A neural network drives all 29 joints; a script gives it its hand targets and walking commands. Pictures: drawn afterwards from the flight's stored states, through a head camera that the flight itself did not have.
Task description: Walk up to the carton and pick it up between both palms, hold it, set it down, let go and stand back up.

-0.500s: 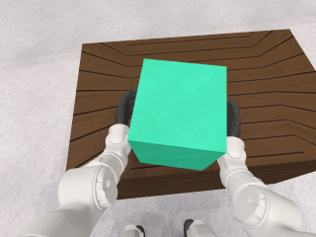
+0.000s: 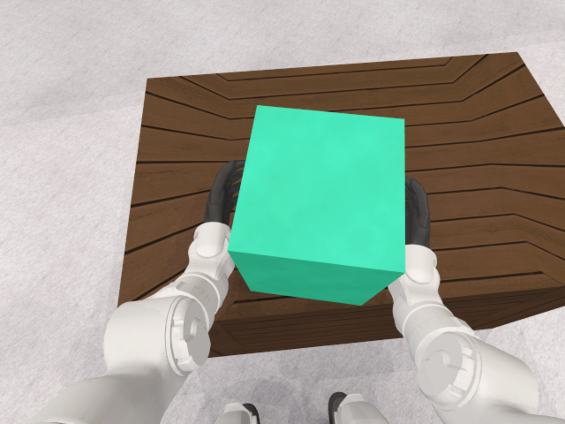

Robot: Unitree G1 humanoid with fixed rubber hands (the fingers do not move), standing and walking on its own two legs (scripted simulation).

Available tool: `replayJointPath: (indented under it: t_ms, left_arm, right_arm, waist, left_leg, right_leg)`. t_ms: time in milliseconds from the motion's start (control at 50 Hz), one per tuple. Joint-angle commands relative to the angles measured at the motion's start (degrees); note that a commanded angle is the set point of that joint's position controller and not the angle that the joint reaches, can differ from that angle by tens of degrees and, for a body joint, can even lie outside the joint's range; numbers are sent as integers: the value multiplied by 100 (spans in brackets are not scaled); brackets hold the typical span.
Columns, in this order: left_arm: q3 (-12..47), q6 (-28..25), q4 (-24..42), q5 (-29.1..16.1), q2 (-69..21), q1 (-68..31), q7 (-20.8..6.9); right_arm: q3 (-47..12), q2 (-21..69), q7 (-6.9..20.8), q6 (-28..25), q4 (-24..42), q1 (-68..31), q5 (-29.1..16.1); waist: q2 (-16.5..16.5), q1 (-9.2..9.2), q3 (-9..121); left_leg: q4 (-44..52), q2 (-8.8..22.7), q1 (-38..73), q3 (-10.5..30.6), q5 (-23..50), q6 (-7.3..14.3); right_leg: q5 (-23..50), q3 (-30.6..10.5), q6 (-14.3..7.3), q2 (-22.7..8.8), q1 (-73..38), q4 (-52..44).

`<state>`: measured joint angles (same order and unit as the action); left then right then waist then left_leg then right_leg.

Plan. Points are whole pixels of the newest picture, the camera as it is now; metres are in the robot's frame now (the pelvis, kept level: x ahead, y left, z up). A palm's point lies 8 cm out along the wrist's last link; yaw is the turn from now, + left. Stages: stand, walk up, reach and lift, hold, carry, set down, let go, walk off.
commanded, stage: reach and lift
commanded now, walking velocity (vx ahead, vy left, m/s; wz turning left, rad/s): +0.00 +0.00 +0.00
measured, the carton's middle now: (315, 218) +0.42 -0.05 -0.03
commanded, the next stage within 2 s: none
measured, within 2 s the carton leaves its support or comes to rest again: neither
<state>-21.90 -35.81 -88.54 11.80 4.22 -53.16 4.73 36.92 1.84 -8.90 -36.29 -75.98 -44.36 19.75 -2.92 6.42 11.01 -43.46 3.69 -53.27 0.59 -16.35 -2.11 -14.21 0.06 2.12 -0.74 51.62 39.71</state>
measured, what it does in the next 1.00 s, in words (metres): stands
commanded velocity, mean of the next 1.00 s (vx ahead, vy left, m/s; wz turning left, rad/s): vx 0.00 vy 0.00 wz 0.00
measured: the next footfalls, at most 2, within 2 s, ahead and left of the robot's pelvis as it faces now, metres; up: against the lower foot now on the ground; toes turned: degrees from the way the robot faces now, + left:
none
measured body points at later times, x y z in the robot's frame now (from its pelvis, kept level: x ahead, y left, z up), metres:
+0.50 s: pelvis +0.00 +0.00 +0.00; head +0.09 +0.00 +0.44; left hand +0.42 +0.10 +0.00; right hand +0.36 -0.19 -0.01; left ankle +0.02 +0.13 -0.70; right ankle +0.03 -0.15 -0.70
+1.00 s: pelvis +0.00 -0.01 +0.02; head +0.02 -0.01 +0.47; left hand +0.44 +0.10 +0.10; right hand +0.39 -0.19 +0.09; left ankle +0.02 +0.13 -0.70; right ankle +0.03 -0.15 -0.70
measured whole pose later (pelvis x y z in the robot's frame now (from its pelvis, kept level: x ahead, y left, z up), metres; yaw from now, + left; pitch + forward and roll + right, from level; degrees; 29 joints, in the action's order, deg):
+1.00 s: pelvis +0.00 -0.01 +0.02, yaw +1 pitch +16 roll -1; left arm 2.2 -23.6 -83.5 -6.6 5.6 -50.5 8.0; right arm 6.9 -1.5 -13.8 -13.9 -60.1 -38.1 -2.1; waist -3.7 5.5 16.5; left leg -39.1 3.7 -38.7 0.6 -16.3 -2.1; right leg -14.9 0.2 1.7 -0.7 37.8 36.7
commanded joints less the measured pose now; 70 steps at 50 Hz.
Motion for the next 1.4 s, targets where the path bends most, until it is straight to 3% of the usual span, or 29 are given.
replayJointPath:
  t_ms: [0,40,100,120,140,200,320,400,460,520,560,660,700,780,860,880,920,960,980,1060,1100,1120,1140,1160,1240,1260,1320,1360,1380]
  left_arm:
    - [1296,-455,143,834,-3436,-2421,-671]
    - [1150,-396,-34,922,-3523,-2156,-683]
    - [1349,-498,-38,790,-3520,-2469,-652]
    - [1498,-596,195,671,-3637,-2525,-628]
    - [1596,-543,76,627,-3754,-2345,-600]
    - [1774,-570,125,577,-3867,-2387,-585]
    - [1892,-504,-194,135,-3897,-2639,-560]
    - [1899,-386,-306,1,-3909,-2826,-597]
    - [2507,-398,121,-443,-4277,-3306,-490]
    - [2718,-364,398,-538,-4360,-3431,-481]
    - [2892,-346,605,-716,-4538,-3165,-447]
    - [3289,-123,1044,-1068,-4764,-3409,-516]
    - [3415,-101,1730,-1154,-4760,-3639,-474]
    - [3668,116,2369,-1366,-4899,-3950,-466]
    - [3472,612,2747,-1207,-4841,-3565,-465]
    - [3733,623,3080,-1320,-5009,-3535,-451]
    - [3225,960,2730,-1047,-4638,-3580,-554]
    - [2989,1162,2496,-1013,-4465,-3530,-694]
    - [2739,1344,2362,-855,-4413,-3210,-732]
    - [2289,1757,2278,-512,-4190,-3002,-846]
    - [2322,1979,2419,-615,-4339,-3046,-884]
    - [2555,2131,2374,-684,-4474,-3452,-880]
    - [2658,2225,2486,-769,-4620,-3398,-892]
    - [2570,2286,2401,-686,-4583,-3441,-869]
    - [3710,2221,4523,-1419,-5275,-3575,-627]
    - [3827,2280,4638,-1431,-5332,-3204,-552]
    - [3983,2636,5190,-1426,-5309,-2444,-442]
    - [4010,2907,5403,-1340,-5228,-2167,-487]
    - [3688,3058,5195,-1172,-4972,-2045,-526]
  right_arm:
    - [-1941,3740,830,-336,-433,-2081,1007]
    - [-2067,3883,843,-327,-517,-2082,856]
    - [-2101,3693,834,-479,-461,-2309,888]
    - [-2335,3877,849,-513,-589,-2199,811]
    - [-2344,3789,849,-465,-515,-2115,756]
    - [-2418,3757,832,-560,-516,-2085,745]
    - [-2635,3613,855,-470,-17,-2821,482]
    - [-2659,3715,790,-218,-118,-2822,385]
    - [-3037,3906,854,-92,247,-3305,133]
    - [-3373,4026,804,129,273,-3101,-81]
    - [-3890,4406,797,290,727,-3056,-328]
    - [-4452,4690,684,860,1497,-3108,-899]
    - [-4705,4791,662,975,1767,-3266,-1132]
    - [-5163,4952,524,1491,2401,-3111,-1611]
    - [-5683,4936,541,1987,3001,-3288,-1990]
    - [-5736,4931,459,2024,3148,-2993,-2026]
    - [-5513,4758,410,2372,3002,-3163,-2082]
    - [-5246,4571,407,2601,2932,-3267,-1983]
    - [-5308,4732,386,2770,2966,-3047,-2096]
    - [-5015,4257,376,3107,2340,-2909,-2182]
    - [-5084,4413,428,3209,2883,-3318,-2236]
    - [-5051,4372,403,3246,2839,-3484,-2153]
    - [-5218,4537,457,3268,3198,-3760,-2247]
    - [-5099,4554,446,3300,3074,-3854,-2166]
    - [-6113,5101,429,3273,4590,-3766,-2731]
    - [-6412,5148,421,3266,5108,-3818,-2914]
    - [-6520,4969,360,3506,5607,-3393,-3089]
    - [-6554,4633,253,3665,5774,-3194,-3064]
    - [-6552,4585,237,3800,5742,-3222,-3063]
  waist:
    - [-313,-57,3911]
    - [-263,-223,3675]
    - [-211,-87,3944]
    - [-173,-270,4220]
    - [-297,-76,4005]
    - [-355,-74,4219]
    - [-222,-211,4039]
    - [-221,-55,3488]
    - [-288,-179,4067]
    - [-367,-37,3927]
    - [-137,-281,4210]
    - [-14,70,4045]
    - [-192,-92,4267]
    - [-203,60,4104]
    - [-39,-278,3887]
    - [-160,-13,3963]
    - [-6,-105,3023]
    - [260,53,2725]
    - [335,-178,2294]
    - [425,-83,919]
    - [412,-167,1053]
    - [240,47,1023]
    - [227,-169,1368]
    - [191,-125,1217]
    - [-33,-161,3553]
    - [-5,-350,4053]
    - [16,-439,3916]
    - [184,-217,3526]
    - [369,-451,2755]
  left_leg:
    - [-130,-320,2731,-275,2116,-263]
    - [-111,-310,2794,-341,2223,-238]
    - [-90,-324,2777,-278,2246,-254]
    - [-56,-302,2963,-341,2529,-242]
    - [0,-272,3140,-283,2434,-291]
    - [-30,-255,3211,-209,2732,-332]
    - [172,-313,3065,-301,2039,-231]
    - [359,-379,2949,-283,1289,-195]
    - [307,-334,3044,-204,1476,-233]
    - [285,-376,3189,-47,1550,-259]
    - [243,-442,2972,-105,1610,-121]
    - [259,-541,2909,18,1428,-56]
    - [290,-558,3033,80,1632,-91]
    - [417,-621,3342,184,1700,-82]
    - [631,-609,3513,161,1842,-46]
    - [707,-615,3788,240,1946,-101]
    - [1015,-629,3833,175,1501,-38]
    - [1217,-653,3687,179,1288,42]
    - [1337,-695,3623,110,1360,119]
    - [1751,-645,4042,120,1183,128]
    - [1764,-575,4017,151,1050,124]
    - [1744,-553,4016,169,1124,32]
    - [1715,-554,4104,124,1140,69]
    - [1732,-578,4085,141,1137,50]
    - [1250,-603,4942,309,3118,-202]
    - [1179,-636,5120,319,3519,-196]
    - [1165,-685,5183,291,3804,-203]
    - [1263,-663,5337,359,3732,-231]
    - [1416,-659,5115,310,3353,-116]
  right_leg:
    - [2097,727,-318,429,-1550,-435]
    - [2041,645,-303,400,-1649,-457]
    - [2256,692,-275,444,-1705,-438]
    - [2394,662,-290,451,-1853,-457]
    - [2076,722,-324,491,-1484,-581]
    - [2326,705,-360,532,-1599,-577]
    - [1640,689,-339,502,-1697,-640]
    - [935,640,-312,481,-1692,-824]
    - [1049,664,-353,558,-1621,-646]
    - [1172,590,-347,563,-1797,-661]
    - [1361,465,-280,588,-2135,-532]
    - [1433,330,-227,575,-2411,-569]
    - [1502,243,-212,521,-2587,-568]
    - [1537,184,-167,508,-2783,-692]
    - [1506,131,-93,566,-3084,-873]
    - [1722,179,-136,604,-3173,-969]
    - [1187,107,-121,502,-3190,-1262]
    - [1160,140,-54,444,-3424,-1367]
    - [1366,-2,14,362,-3712,-1420]
    - [1139,56,-12,364,-3993,-1695]
    - [966,41,-40,365,-4009,-1732]
    - [975,83,-93,394,-3928,-1734]
    - [910,63,-111,367,-3945,-1801]
    - [981,46,-105,340,-4076,-1846]
    - [2863,122,-91,595,-4414,-1593]
    - [3320,72,-47,598,-4404,-1647]
    - [3587,90,-21,652,-4373,-1739]
    - [3644,124,8,664,-4283,-1774]
    - [3346,58,88,563,-4291,-1877]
